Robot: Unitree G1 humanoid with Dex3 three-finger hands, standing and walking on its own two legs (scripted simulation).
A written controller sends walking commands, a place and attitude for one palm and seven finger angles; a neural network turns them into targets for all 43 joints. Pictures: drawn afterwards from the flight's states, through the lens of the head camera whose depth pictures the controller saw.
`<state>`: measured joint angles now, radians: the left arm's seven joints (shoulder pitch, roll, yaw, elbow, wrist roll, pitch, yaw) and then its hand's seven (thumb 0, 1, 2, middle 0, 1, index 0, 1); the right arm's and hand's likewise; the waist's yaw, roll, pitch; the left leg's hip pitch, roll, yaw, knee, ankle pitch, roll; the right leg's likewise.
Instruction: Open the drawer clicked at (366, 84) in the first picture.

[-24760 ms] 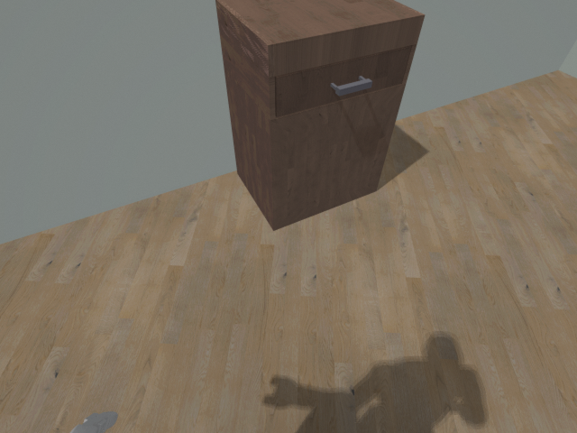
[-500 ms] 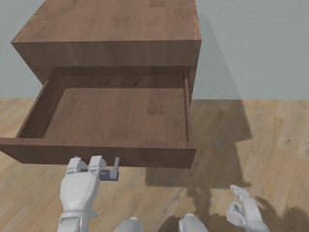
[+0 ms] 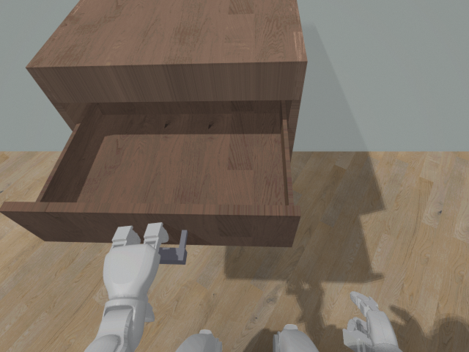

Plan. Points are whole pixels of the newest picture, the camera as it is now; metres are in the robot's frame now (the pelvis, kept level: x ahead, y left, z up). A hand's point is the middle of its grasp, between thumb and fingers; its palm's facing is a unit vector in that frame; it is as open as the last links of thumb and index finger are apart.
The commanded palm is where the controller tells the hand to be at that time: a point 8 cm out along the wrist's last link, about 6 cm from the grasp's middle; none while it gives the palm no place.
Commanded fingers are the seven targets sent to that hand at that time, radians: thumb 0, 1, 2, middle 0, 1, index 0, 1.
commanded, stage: lift the hand off the handle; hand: left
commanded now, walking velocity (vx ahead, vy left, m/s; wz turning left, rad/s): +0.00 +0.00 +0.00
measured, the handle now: (151, 244) +0.31 +0.19 -0.03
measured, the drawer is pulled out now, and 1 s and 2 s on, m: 0.29 0.29 0.29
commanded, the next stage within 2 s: none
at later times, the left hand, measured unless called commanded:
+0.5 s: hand (138, 265) +0.26 +0.19 -0.01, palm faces +0.01 -0.09 -1.00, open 13.5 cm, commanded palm +0.24 +0.19 +0.05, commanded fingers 0.00 -0.50 0.30 -0.30 -1.20 -0.30 -1.20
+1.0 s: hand (129, 255) +0.26 +0.19 +0.03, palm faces +0.04 -0.11 -0.99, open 13.5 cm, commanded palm +0.23 +0.19 +0.09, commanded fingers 0.00 -0.50 0.30 -0.30 -1.20 -0.30 -1.20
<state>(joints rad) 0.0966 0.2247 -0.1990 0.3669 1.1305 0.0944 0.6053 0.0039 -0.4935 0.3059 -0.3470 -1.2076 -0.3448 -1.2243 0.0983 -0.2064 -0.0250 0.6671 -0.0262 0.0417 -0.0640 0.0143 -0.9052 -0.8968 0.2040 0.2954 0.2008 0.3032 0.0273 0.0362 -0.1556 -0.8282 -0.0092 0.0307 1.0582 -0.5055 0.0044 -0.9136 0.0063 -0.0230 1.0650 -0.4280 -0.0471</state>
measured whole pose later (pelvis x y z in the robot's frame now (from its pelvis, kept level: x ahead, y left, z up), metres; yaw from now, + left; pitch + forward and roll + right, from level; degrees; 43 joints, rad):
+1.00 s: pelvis +0.03 +0.01 +0.04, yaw -1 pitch +10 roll +1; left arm 0.29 0.26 -0.22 0.06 1.10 0.10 0.49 0.00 -0.49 0.31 -0.32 -1.20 -0.38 -1.22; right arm 0.09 -0.22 -0.02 0.60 -0.02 0.08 0.00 0.01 -0.91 -0.90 0.20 0.30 0.20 0.30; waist 0.07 0.05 -0.11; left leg -0.52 -0.01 0.04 0.81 -0.45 0.01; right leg -0.62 0.02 0.00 0.83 -0.38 -0.04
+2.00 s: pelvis +0.04 +0.00 +0.07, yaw -3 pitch +3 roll +1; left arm 0.35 0.33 -0.18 -0.17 1.03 0.11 0.31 0.00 -0.49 0.31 -0.32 -1.20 -0.32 -1.20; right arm 0.07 -0.23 -0.01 0.61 0.00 0.07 0.02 0.02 -0.91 -0.90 0.20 0.30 0.20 0.30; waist 0.10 0.07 -0.05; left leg -0.27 0.00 0.06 0.57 -0.35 0.01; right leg -0.38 0.03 0.02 0.61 -0.29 -0.04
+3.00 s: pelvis +0.06 +0.01 +0.07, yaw +1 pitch -1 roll +0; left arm 0.55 0.28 0.07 -0.46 0.10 -0.04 0.14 0.00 -0.41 0.34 -0.31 -1.14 -0.31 -1.14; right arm 0.19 -0.20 0.04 0.54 0.01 -0.10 -0.07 0.02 -0.91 -0.90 0.20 0.30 0.20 0.30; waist 0.06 0.05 0.01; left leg -0.12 -0.01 0.00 0.50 -0.35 0.01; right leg -0.19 0.02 -0.04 0.51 -0.29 -0.03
